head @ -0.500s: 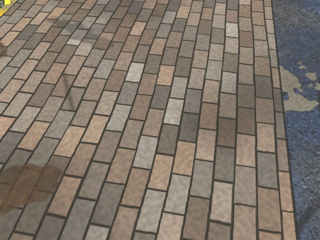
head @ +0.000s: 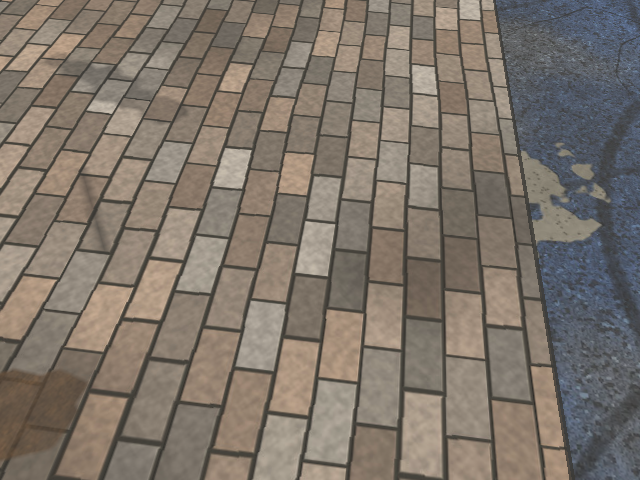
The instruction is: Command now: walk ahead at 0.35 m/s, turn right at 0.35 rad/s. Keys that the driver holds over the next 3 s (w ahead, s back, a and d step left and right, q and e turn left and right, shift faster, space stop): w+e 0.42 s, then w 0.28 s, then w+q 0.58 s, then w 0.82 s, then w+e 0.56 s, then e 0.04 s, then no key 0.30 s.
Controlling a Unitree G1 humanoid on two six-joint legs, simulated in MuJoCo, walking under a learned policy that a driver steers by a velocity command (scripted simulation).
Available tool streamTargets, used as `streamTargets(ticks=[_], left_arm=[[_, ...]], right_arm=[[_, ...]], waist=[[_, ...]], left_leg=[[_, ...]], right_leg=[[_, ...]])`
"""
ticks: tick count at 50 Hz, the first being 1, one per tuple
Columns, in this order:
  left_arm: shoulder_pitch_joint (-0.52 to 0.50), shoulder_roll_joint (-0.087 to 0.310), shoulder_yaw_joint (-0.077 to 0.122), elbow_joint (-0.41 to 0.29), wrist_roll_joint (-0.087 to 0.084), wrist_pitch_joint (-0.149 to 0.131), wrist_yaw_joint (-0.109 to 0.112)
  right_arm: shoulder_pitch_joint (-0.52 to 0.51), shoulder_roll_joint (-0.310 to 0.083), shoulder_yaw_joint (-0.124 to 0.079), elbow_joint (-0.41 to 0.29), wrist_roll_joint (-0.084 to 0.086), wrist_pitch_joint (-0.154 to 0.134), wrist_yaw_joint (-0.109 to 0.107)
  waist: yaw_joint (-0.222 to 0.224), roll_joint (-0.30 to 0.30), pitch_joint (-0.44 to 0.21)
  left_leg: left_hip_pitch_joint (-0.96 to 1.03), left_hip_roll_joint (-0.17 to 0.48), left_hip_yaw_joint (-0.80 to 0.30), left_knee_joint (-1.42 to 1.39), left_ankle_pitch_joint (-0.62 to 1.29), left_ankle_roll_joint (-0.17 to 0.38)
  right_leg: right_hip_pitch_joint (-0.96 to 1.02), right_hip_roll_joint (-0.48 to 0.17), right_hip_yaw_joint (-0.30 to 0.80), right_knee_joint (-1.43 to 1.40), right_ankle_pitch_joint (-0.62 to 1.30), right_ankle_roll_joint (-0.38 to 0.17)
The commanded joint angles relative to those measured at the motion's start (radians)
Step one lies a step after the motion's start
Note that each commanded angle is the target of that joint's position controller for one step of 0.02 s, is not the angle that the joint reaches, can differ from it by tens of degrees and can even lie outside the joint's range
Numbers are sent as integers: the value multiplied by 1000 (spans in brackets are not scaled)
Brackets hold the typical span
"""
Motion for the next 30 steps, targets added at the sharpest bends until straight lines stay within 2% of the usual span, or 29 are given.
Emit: streamTargets(ticks=[1,2,3,4,5,7,10,15,16,18,19,20,21,22,23,24,25,26,27,28,30], left_arm=[[-122,98,24,-123,-26,-47,-9],[-106,82,26,-111,-24,-48,-11],[-121,79,32,-111,-17,-46,-13],[-130,76,37,-113,-11,-41,-20],[-136,58,37,-117,-8,-36,-30],[-181,31,33,-145,-2,-23,-42],[-288,9,20,-213,0,-18,-51],[-435,1,2,-301,9,-16,-83],[-446,5,3,-314,8,-16,-90],[-425,38,18,-331,8,-13,-101],[-369,66,33,-327,7,-10,-104],[-258,109,55,-307,5,-6,-104],[-94,169,90,-266,4,0,-93],[41,235,118,-231,3,14,-65],[-20,303,116,-262,9,5,-56],[16,216,88,-249,26,-6,-59],[-21,161,73,-232,33,-23,-61],[-113,125,61,-247,27,-41,-68],[-182,90,49,-257,32,-52,-70],[-212,73,42,-262,39,-58,-69],[-191,88,43,-243,36,-67,-66]], right_arm=[[160,-99,-7,5,-9,-25,1],[106,-91,-2,-14,-3,-26,1],[89,-78,5,-19,-2,-25,2],[99,-55,13,-16,-11,-21,0],[125,-54,15,-12,-20,-19,-3],[156,-83,13,-8,-27,-16,-14],[149,-120,9,-22,-33,-7,-27],[207,-142,1,-27,-14,5,-34],[211,-147,-2,-28,-9,9,-33],[193,-176,-10,-43,-5,18,-35],[178,-194,-16,-54,-4,25,-39],[160,-212,-22,-68,-5,34,-42],[136,-215,-22,-84,-2,37,-42],[156,-175,-9,-100,-16,28,-37],[239,-28,31,-149,-15,-6,-17],[135,-112,15,-168,25,-54,1],[73,-143,2,-189,61,-66,4],[60,-138,2,-187,49,-67,-6],[63,-149,-11,-169,25,-56,-17],[99,-144,-15,-157,16,-38,-18],[107,-115,-15,-159,3,-10,-19]], waist=[[-65,154,80],[-41,140,96],[-37,136,119],[-36,143,104],[-40,146,86],[-46,113,86],[-54,90,124],[-77,83,155],[-69,87,153],[-23,126,103],[20,153,54],[84,169,-15],[171,151,-100],[207,24,-177],[66,-204,-296],[134,-90,-339],[110,-63,-191],[54,39,-85],[16,50,-60],[-17,37,-44],[-35,19,-32]], left_leg=[[337,392,-567,-378,-157,157],[302,350,-455,-396,-114,118],[287,320,-347,-400,19,85],[272,277,-242,-396,125,57],[269,258,-182,-393,209,53],[265,260,-116,-404,315,75],[228,266,-42,-441,360,90],[251,282,90,-429,457,84],[275,290,110,-404,525,79],[314,303,148,-297,866,63],[327,307,161,-196,1045,55],[308,307,164,-42,1147,47],[209,278,169,171,1085,21],[-51,222,161,490,640,-16],[-419,-6,37,874,-218,-63],[-496,16,-175,946,-209,-33],[-552,68,-160,908,-131,-3],[-505,124,-155,805,-44,4],[-428,163,-152,723,1,1],[-359,186,-160,682,31,-3],[-317,196,-146,609,60,-21]], right_leg=[[-575,-29,89,410,36,-44],[-566,-58,77,393,127,-55],[-570,-80,71,356,196,-57],[-535,-97,46,328,247,-54],[-517,-98,19,322,283,-45],[-548,-106,-10,294,323,-18],[-574,-112,-40,137,397,6],[-509,-89,-151,-72,464,-27],[-489,-79,-165,-100,445,-43],[-380,-24,-214,-122,388,-83],[-293,14,-238,-111,347,-106],[-152,51,-246,-114,319,-134],[88,79,-222,-176,357,-173],[376,-52,14,-229,267,-223],[611,-335,655,-413,87,-415],[581,-361,741,-555,46,-400],[464,-329,562,-553,113,-344],[280,-276,406,-557,251,-299],[158,-231,293,-560,357,-262],[77,-197,221,-579,416,-247],[2,-177,163,-613,494,-244]])
Next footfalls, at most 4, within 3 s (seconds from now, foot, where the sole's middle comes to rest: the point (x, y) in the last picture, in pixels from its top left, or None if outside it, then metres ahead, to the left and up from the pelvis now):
0.44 right None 0.34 -0.17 -0.77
1.00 left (365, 396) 0.72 -0.09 -0.77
1.48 right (453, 310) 0.97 -0.33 -0.77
2.00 left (352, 226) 1.26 -0.08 -0.77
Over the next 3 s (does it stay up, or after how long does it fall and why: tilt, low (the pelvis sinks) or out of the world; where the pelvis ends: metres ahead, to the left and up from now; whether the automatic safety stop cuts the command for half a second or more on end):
stays up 1.61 -0.27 0.00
